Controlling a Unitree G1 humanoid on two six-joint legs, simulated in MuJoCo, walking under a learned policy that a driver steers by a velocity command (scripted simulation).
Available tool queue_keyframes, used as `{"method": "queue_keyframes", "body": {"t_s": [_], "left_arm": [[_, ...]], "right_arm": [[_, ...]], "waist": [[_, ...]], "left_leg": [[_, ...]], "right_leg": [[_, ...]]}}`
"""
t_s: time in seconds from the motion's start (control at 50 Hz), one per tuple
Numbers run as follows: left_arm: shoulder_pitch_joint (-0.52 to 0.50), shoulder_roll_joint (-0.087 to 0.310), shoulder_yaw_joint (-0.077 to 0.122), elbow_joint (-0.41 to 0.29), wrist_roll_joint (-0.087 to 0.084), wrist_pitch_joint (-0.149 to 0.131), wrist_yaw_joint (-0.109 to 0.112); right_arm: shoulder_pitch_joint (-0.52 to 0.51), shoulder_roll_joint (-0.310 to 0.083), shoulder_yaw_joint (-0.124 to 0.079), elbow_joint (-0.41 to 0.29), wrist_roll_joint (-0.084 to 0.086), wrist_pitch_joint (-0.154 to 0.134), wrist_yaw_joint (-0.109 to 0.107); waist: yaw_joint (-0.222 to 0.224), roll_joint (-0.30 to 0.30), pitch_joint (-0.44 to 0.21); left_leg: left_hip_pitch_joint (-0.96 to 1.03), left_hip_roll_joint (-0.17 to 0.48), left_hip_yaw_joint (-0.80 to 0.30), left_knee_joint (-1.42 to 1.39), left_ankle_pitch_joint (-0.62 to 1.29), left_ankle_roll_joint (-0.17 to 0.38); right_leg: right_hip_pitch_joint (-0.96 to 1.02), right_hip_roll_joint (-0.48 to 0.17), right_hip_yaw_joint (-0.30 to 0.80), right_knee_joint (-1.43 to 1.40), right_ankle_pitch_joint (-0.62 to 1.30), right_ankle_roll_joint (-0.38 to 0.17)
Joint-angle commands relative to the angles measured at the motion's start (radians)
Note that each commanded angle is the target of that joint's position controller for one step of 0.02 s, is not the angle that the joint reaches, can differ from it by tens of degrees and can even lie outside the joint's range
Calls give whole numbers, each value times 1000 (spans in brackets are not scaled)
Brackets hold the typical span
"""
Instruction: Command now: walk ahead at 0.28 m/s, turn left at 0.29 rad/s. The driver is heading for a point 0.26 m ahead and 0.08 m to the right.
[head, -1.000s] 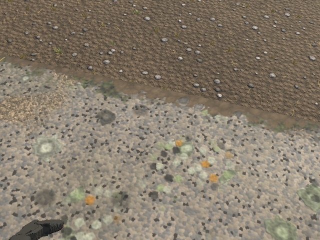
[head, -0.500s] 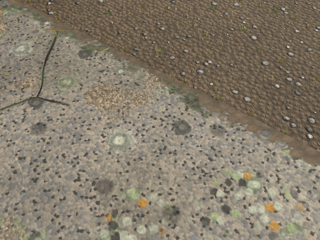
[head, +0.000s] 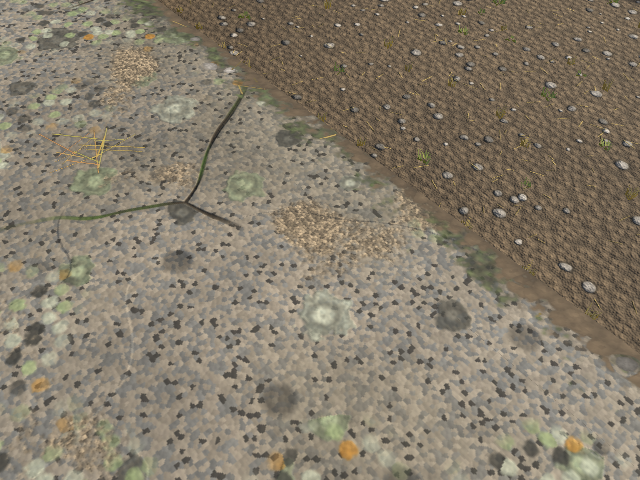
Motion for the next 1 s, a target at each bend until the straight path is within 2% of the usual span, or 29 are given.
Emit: {"method": "queue_keyframes", "body": {"t_s": [0.02, 0.04, 0.06, 0.08, 0.1, 0.12, 0.14, 0.18, 0.22, 0.26, 0.32, 0.34, 0.38, 0.4, 0.42, 0.44, 0.46, 0.48, 0.5, 0.52, 0.56, 0.64, 0.68, 0.7, 0.72, 0.74, 0.78, 0.84, 1.0], "left_arm": [[6, 55, 16, -60, -4, -52, -13], [63, 68, 19, -46, 5, -60, -9], [173, 113, 26, -30, 24, -65, -3], [236, 223, 54, -2, 44, -67, -11], [217, 184, 50, -4, 24, -73, -10], [181, 135, 32, -11, 13, -72, -1], [154, 115, 22, -20, 14, -69, 5], [117, 98, 9, -23, 18, -61, 14], [106, 97, 7, -14, 19, -51, 19], [121, 115, 11, 3, 11, -34, 22], [172, 150, 18, 31, 0, -14, 23], [167, 151, 18, 33, -5, -11, 23], [138, 143, 13, 33, -15, -10, 24], [159, 121, 6, 40, -9, -16, 22], [161, 75, -13, 19, 24, -27, 20], [282, -5, -45, 31, 40, -26, 17], [243, 58, -31, 42, 21, -11, 17], [193, 102, -17, 31, 5, 5, 18], [162, 95, -16, 37, 5, 19, 24], [147, 94, -13, 36, 14, 35, 32], [168, 67, -18, 50, 18, 54, 40], [189, 37, -28, 80, 24, 53, 40], [168, 42, -31, 75, 47, 50, 35], [138, 75, -29, 50, 53, 49, 37], [105, 136, -14, 49, 40, 47, 41], [80, 103, -18, 48, 35, 39, 38], [58, 60, -33, 54, 42, 18, 36], [93, 55, -37, 66, 31, -6, 32], [117, 51, -40, 93, 24, 1, 33]], "right_arm": [[-12, -141, -33, -49, 2, -15, 2], [-23, -103, -22, -56, -2, -22, 2], [-39, -33, -1, -70, -7, -31, 4], [-67, -63, -12, -119, 15, -50, 1], [-96, -145, -37, -113, 19, -64, -1], [-82, -155, -43, -93, 15, -71, 4], [-62, -136, -42, -71, 3, -70, 7], [-74, -102, -37, -62, -10, -74, 14], [-92, -38, -17, -53, -13, -73, 21], [-127, 6, -1, -52, -10, -71, 29], [-156, -30, -12, -54, -2, -67, 40], [-151, -40, -16, -53, -1, -67, 42], [-80, -61, -31, -29, -8, -72, 42], [-39, -93, -42, -21, -16, -75, 34], [51, -158, -54, -21, -34, -76, 20], [65, -150, -40, -8, -54, -66, 13], [82, -74, -22, 10, -31, -58, 19], [27, -59, -13, 9, -20, -58, 25], [-27, -58, -11, 9, -21, -58, 28], [-82, -64, -9, 5, -20, -57, 30], [-153, -75, -13, 7, -32, -50, 28], [-176, -52, -6, 30, -27, -40, 18], [-142, -17, 7, 60, -22, -37, 18], [-116, -12, 10, 79, -29, -36, 18], [-87, -24, 3, 81, -27, -33, 16], [-116, -33, 3, 82, -30, -33, 11], [-115, -27, 0, 94, -24, -35, 3], [-92, -29, -4, 125, -21, -36, 2], [-76, -33, -10, 212, -10, -23, -2]], "waist": [[37, 143, 6], [59, 108, -14], [87, -40, -47], [75, -255, 22], [82, -181, 114], [60, -145, 143], [44, -129, 129], [35, -125, 98], [40, -123, 48], [58, -138, 15], [76, -154, -3], [69, -151, -4], [15, -124, -29], [-4, -92, -60], [-28, 13, -178], [23, 229, -303], [-10, 221, -308], [-4, 166, -198], [9, 116, -146], [24, 104, -88], [62, 141, -52], [71, 137, -73], [71, 99, -45], [50, 59, 5], [4, -50, 57], [20, -79, 83], [9, -104, 74], [21, -61, 21], [28, 3, -5]], "left_leg": [[-25, 193, -303, -182, -334, 140], [-100, 157, -267, -105, -326, 101], [-226, 67, -136, 165, -332, 37], [-466, -30, 27, 345, -350, -5], [-570, 44, 7, 485, -311, -21], [-589, 63, 6, 530, -229, -29], [-574, 82, 38, 547, -174, -43], [-501, 113, 86, 516, -84, -76], [-371, 110, 152, 409, -19, -102], [-238, 94, 191, 258, 50, -105], [-144, 69, 203, 124, 120, -87], [-117, 65, 199, 81, 134, -73], [28, 44, 204, -76, 255, -31], [146, 72, 171, -129, 383, -3], [365, 237, 10, -61, 770, 56], [530, 461, -221, -30, 945, 243], [454, 458, -284, -92, 774, 282], [377, 410, -218, -121, 619, 242], [306, 371, -174, -142, 504, 202], [210, 346, -133, -172, 427, 179], [50, 286, -50, -212, 334, 152], [-19, 248, 10, -200, 131, 136], [-80, 202, 31, -191, -119, 57], [-108, 169, 43, -169, -231, 10], [-65, 116, 96, -158, -212, -26], [20, 101, 117, -107, -135, -44], [87, 106, 121, -53, -11, -31], [104, 111, 119, -26, 149, -16], [145, 119, 118, -6, 293, -27]], "right_leg": [[139, -1, -32, -232, 103, -55], [260, -57, 19, -247, 107, -78], [386, -224, 206, -304, 22, -130], [398, -384, 567, -433, -208, -267], [364, -428, 631, -461, -333, -318], [356, -381, 547, -452, -258, -293], [362, -328, 451, -444, -122, -262], [338, -277, 282, -422, 355, -228], [285, -216, 129, -388, 666, -208], [247, -176, 45, -361, 753, -187], [260, -206, 60, -329, 750, -190], [264, -217, 72, -312, 737, -188], [256, -202, 77, -232, 711, -157], [224, -164, 54, -155, 694, -118], [113, -111, 12, 10, 456, -59], [-39, -46, 12, 240, -140, 6], [-66, -48, 68, 331, -331, 34], [-116, -70, 67, 388, -333, 42], [-135, -84, 56, 383, -302, 43], [-116, -96, 53, 333, -263, 51], [15, -90, 24, 212, -180, 61], [178, -68, -23, -26, 71, 41], [254, -72, -17, -147, 205, 11], [230, -123, 43, -195, 199, -17], [95, -132, 47, -199, 22, -50], [-9, -115, 50, -237, -107, -60], [-35, -108, 45, -254, -55, -32], [44, -97, 29, -205, 114, -17], [99, -80, 10, -176, 258, -30]]}}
